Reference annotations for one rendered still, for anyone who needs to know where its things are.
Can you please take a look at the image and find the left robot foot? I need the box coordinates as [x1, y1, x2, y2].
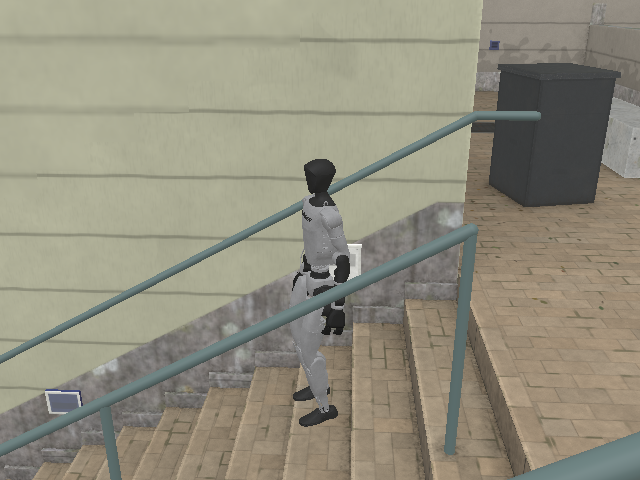
[299, 405, 338, 427]

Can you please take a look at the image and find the left robot shin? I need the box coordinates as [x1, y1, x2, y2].
[303, 357, 329, 413]

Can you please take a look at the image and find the right robot upper arm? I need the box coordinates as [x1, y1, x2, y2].
[302, 194, 315, 206]

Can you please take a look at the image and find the robot right hand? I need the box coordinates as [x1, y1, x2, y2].
[292, 272, 308, 296]

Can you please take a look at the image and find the left robot upper arm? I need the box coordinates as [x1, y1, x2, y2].
[320, 207, 350, 266]

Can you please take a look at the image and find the robot left hand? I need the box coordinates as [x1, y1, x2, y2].
[321, 308, 345, 335]

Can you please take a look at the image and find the robot left forearm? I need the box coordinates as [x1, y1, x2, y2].
[331, 255, 350, 310]

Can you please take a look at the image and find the robot right forearm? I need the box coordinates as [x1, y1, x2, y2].
[299, 254, 311, 275]

